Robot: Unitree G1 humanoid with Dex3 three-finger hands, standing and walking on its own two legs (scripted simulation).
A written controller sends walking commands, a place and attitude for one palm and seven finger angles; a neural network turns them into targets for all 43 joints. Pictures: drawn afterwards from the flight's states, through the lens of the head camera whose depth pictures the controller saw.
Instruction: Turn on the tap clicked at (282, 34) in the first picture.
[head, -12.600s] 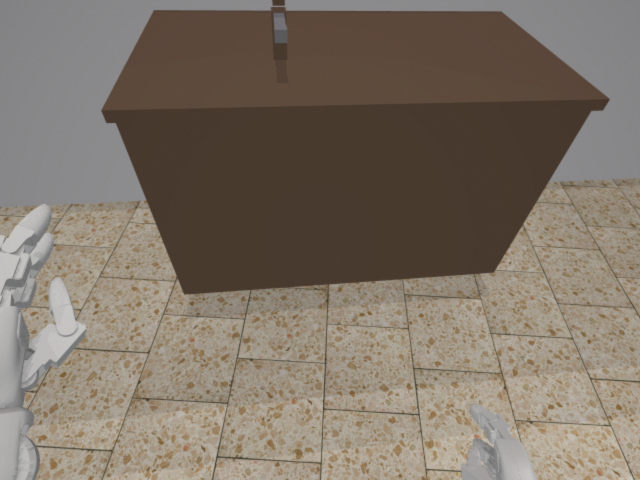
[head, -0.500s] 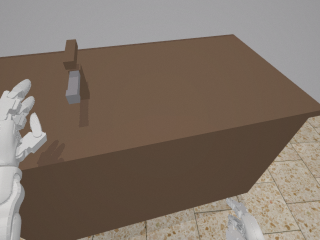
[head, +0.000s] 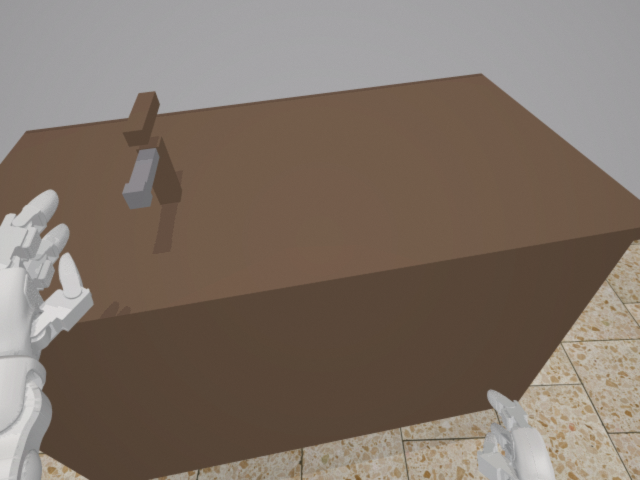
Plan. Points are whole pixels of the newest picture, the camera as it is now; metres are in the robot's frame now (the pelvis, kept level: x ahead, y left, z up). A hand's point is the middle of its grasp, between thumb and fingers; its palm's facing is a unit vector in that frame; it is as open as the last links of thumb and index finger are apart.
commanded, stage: turn the palm inward beside the body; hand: left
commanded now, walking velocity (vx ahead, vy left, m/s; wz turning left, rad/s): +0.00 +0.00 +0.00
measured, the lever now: (137, 195) +0.42 +0.32 +0.16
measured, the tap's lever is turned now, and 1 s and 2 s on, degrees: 0 0 0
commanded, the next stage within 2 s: reach beside the lever's end, fingers flat in 1.50 s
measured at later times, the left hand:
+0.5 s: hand (68, 297) +0.21 +0.27 +0.20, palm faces +0.45 -0.87 -0.19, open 7.4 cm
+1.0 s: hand (47, 310) +0.19 +0.27 +0.21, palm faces +0.47 -0.88 -0.12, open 7.4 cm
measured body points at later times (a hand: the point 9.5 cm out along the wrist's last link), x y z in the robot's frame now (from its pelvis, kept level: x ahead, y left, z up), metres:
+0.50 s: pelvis +0.02 +0.03 +0.00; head -0.01 +0.00 +0.45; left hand +0.18 +0.31 +0.21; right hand +0.24 -0.17 -0.06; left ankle +0.02 +0.17 -0.73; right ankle +0.02 -0.09 -0.73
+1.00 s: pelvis +0.00 +0.03 +0.00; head -0.04 +0.00 +0.45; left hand +0.16 +0.31 +0.22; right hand +0.24 -0.16 -0.05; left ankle +0.02 +0.17 -0.73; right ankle +0.02 -0.09 -0.73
